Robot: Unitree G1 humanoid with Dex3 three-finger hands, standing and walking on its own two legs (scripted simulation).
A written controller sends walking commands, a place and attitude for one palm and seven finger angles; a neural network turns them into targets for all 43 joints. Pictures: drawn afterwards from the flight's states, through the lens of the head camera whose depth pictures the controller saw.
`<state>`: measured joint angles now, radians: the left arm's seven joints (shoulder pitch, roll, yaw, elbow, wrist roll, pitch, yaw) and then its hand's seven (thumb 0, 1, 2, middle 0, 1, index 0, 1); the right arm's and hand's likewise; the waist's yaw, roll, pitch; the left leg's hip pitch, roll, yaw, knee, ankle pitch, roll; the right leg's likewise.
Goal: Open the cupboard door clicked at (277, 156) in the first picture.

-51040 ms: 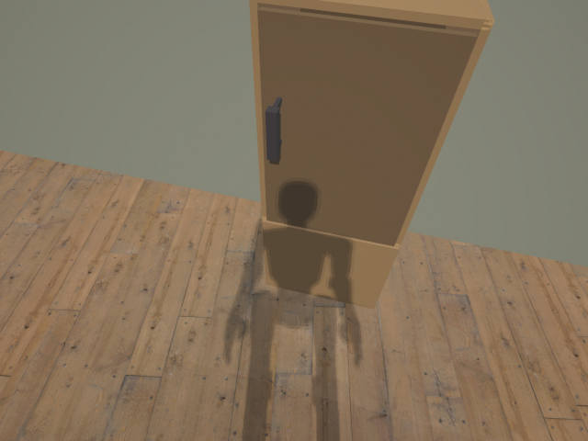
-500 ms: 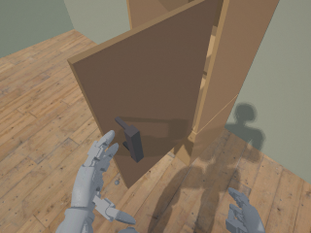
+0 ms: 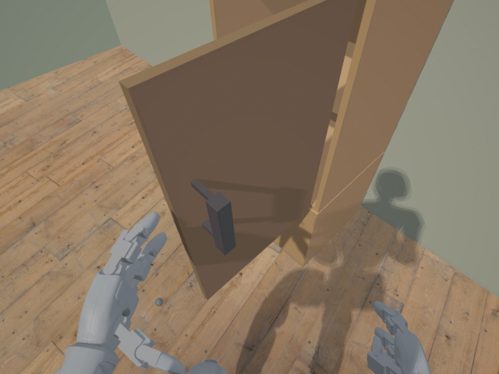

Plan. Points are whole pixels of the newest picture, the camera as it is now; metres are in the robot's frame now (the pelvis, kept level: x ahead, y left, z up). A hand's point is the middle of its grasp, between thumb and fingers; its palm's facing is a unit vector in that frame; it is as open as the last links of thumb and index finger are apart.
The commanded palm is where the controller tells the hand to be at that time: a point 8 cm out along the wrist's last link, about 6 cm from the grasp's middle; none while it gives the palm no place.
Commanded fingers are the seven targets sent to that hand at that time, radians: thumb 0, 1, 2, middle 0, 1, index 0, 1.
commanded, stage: draw the hand back to the body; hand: left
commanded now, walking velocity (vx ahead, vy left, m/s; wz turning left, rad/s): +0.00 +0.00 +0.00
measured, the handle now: (212, 217) +0.34 +0.08 +0.08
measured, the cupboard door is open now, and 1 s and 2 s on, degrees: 90 90 90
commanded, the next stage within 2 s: step back with the hand held close in 1.46 s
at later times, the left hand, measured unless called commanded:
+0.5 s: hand (77, 287) +0.20 +0.21 +0.14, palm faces +0.13 -0.96 -0.24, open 15.6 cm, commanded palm +0.16 +0.26 +0.16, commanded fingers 0.00 -0.08 0.48 -0.17 -0.30 -0.17 -0.30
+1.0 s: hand out of the picture +0.22 +0.27 +0.21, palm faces +0.39 -0.83 -0.40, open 10.0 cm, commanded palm +0.18 +0.32 +0.23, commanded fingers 0.00 0.80 0.86 -0.20 -0.30 -0.20 -0.30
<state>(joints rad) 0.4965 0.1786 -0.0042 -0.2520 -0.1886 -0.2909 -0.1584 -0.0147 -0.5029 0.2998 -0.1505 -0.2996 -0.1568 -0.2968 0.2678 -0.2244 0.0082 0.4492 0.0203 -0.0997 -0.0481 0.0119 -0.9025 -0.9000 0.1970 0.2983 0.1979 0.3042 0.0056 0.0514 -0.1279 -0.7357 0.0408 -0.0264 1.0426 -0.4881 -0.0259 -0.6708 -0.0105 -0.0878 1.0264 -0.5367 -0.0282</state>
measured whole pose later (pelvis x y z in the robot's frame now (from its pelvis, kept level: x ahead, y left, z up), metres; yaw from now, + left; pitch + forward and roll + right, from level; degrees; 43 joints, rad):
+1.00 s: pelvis +0.03 +0.03 +0.07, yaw -1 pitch -3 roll -1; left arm 0.50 0.33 0.28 -0.42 -0.05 -0.04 0.12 0.00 0.45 0.71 -0.19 -0.30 -0.20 -0.30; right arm 0.20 -0.23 0.04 0.62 -0.01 -0.11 -0.08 0.01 -0.90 -0.90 0.20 0.30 0.20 0.30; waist 0.07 0.06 0.00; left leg -0.14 0.01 0.03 0.47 -0.28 0.01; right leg -0.08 -0.03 -0.04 0.42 -0.29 0.02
